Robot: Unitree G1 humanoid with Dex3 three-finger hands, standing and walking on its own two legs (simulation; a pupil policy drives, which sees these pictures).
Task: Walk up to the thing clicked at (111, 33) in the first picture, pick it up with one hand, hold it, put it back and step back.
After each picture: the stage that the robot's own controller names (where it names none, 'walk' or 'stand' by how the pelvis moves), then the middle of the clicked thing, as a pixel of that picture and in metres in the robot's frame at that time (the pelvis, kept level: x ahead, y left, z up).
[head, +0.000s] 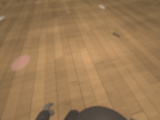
stand; (111, 32) +2.08 -0.49 -0.72
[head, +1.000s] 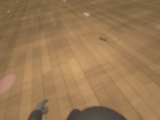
walk; (98, 37) +1.97 -0.03 -0.69
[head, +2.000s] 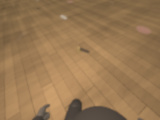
walk; (78, 49) +1.34 +0.37 -0.72
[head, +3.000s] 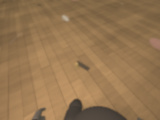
walk; (76, 65) +0.85 +0.32 -0.72
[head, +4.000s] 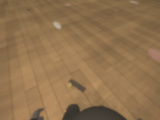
walk; (69, 86) +0.49 +0.28 -0.69
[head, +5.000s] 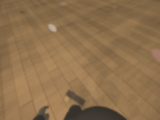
stand; (67, 100) +0.27 +0.31 -0.70
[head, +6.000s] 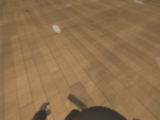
stand; (68, 103) +0.24 +0.26 -0.72
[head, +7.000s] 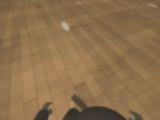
stand; (72, 104) +0.23 +0.18 -0.72
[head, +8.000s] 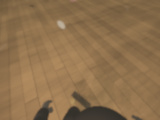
stand; (72, 101) +0.25 +0.20 -0.71
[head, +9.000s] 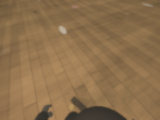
stand; (71, 107) +0.22 +0.21 -0.72
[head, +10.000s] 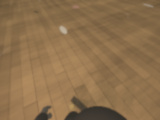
stand; (71, 107) +0.23 +0.21 -0.72
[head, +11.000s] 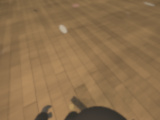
go down; (71, 107) +0.22 +0.21 -0.72
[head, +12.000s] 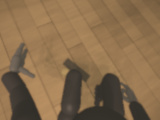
go down; (65, 72) +0.31 +0.21 -0.35
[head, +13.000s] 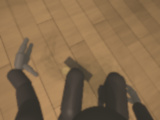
close in; (66, 71) +0.32 +0.20 -0.29
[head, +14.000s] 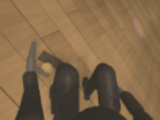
close in; (45, 69) +0.32 +0.21 -0.22
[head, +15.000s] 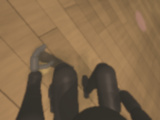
close; (43, 69) +0.31 +0.22 -0.23
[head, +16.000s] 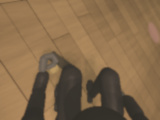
lift; (53, 69) +0.30 +0.21 -0.25
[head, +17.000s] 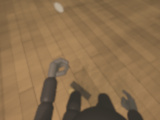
close; (71, 92) +0.28 +0.19 -0.57
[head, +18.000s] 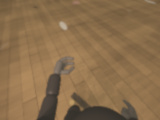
go down; (72, 103) +0.26 +0.20 -0.68
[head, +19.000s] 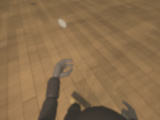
stand; (72, 101) +0.25 +0.19 -0.67
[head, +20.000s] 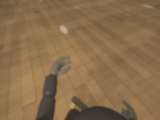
stand; (72, 106) +0.24 +0.19 -0.69
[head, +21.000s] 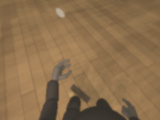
stand; (71, 95) +0.26 +0.19 -0.63
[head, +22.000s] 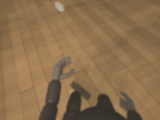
stand; (71, 92) +0.27 +0.19 -0.58
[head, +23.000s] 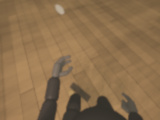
stand; (71, 93) +0.26 +0.19 -0.61
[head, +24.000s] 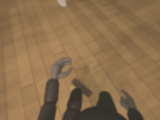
stand; (72, 89) +0.28 +0.19 -0.56
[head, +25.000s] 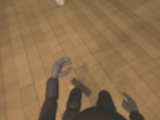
close; (71, 88) +0.28 +0.20 -0.56
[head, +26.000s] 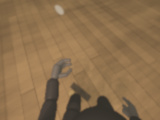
stand; (71, 93) +0.27 +0.19 -0.61
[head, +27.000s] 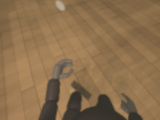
hold; (72, 91) +0.26 +0.19 -0.59
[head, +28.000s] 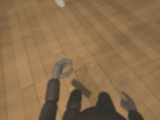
close; (72, 89) +0.27 +0.19 -0.58
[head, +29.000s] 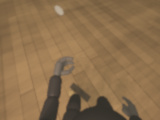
close; (71, 93) +0.27 +0.19 -0.61
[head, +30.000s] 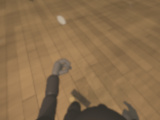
hold; (72, 99) +0.25 +0.19 -0.66
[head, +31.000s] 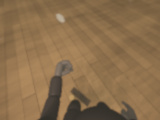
hold; (71, 98) +0.26 +0.20 -0.66
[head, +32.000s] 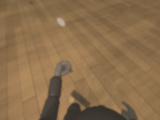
hold; (72, 100) +0.25 +0.20 -0.67
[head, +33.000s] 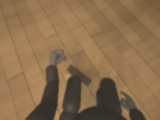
lower; (68, 77) +0.31 +0.20 -0.41
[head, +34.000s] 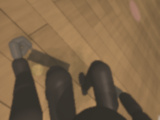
lower; (37, 70) +0.31 +0.21 -0.23
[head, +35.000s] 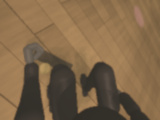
lower; (42, 68) +0.31 +0.21 -0.24
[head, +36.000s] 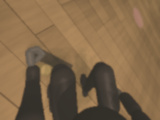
lower; (43, 69) +0.31 +0.21 -0.23
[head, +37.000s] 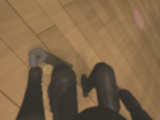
lower; (44, 69) +0.31 +0.20 -0.23
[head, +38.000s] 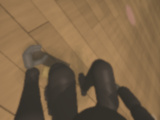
open; (51, 73) +0.29 +0.12 -0.24
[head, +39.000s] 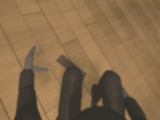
stand; (69, 77) +0.28 +0.10 -0.29
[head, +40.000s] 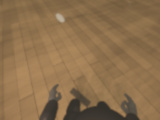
stand; (76, 105) +0.19 +0.11 -0.65
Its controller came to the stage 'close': yes
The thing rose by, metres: 0.01
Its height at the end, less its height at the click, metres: -0.02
